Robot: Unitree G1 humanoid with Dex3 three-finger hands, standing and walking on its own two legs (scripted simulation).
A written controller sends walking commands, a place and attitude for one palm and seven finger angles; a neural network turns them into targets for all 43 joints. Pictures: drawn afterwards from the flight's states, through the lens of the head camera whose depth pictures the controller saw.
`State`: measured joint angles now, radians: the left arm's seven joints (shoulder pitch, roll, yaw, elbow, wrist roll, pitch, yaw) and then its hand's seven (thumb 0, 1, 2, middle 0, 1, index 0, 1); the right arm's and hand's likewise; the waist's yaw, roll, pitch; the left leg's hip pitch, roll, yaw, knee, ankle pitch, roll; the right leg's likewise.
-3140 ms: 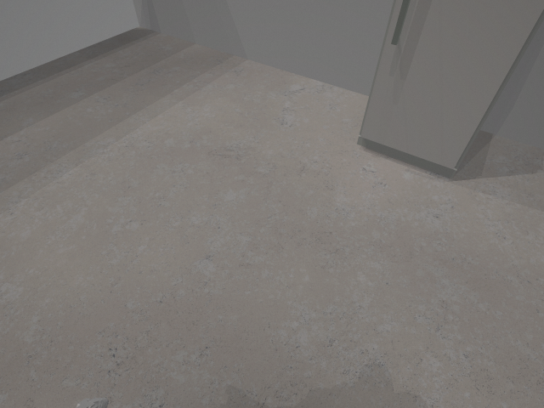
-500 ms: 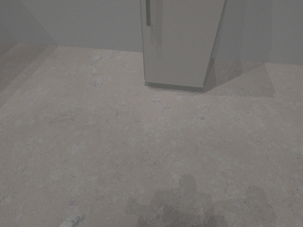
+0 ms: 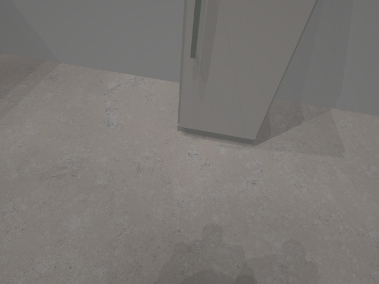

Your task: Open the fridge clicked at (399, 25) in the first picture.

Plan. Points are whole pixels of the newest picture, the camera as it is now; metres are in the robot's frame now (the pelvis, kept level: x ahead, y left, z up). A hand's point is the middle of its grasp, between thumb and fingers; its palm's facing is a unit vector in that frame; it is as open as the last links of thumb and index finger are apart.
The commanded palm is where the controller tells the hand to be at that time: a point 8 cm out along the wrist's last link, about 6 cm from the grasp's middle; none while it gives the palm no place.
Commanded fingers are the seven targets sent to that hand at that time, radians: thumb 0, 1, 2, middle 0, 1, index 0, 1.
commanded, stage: walk to a spot facing it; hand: left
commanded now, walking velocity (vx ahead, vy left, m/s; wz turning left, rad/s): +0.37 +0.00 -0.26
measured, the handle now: (198, 1) +1.15 +0.05 +0.13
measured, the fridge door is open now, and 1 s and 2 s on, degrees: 0 0 0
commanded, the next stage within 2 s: take the last steps up to it in 0.56 s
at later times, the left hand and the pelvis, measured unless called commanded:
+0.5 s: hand (159, 212) +0.33 +0.10 -0.17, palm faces -0.08 -0.97 -0.21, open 7.3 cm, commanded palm none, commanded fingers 0.00 0.90 0.90 -0.20 -0.30 -0.20 -0.30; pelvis +0.22 -0.07 -0.01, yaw -6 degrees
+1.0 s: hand (153, 203) +0.37 +0.12 -0.18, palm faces +0.01 -0.99 -0.12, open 7.4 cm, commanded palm none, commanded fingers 0.00 0.90 0.90 -0.20 -0.30 -0.20 -0.30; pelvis +0.41 -0.04 +0.00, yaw -4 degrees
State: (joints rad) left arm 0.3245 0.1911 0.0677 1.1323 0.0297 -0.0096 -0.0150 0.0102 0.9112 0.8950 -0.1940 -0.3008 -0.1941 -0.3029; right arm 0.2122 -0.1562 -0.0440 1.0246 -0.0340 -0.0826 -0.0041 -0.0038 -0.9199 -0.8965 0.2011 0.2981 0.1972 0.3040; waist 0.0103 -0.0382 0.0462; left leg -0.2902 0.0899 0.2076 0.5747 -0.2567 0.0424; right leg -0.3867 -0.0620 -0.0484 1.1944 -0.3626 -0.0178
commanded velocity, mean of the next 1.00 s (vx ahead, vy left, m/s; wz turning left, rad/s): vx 0.30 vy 0.00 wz -0.05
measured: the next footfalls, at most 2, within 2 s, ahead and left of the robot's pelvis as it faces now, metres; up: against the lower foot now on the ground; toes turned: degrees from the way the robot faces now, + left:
right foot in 0.38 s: +0.32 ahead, -0.16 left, +0.00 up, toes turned -15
left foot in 0.88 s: +0.49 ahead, +0.06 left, +0.00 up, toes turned +7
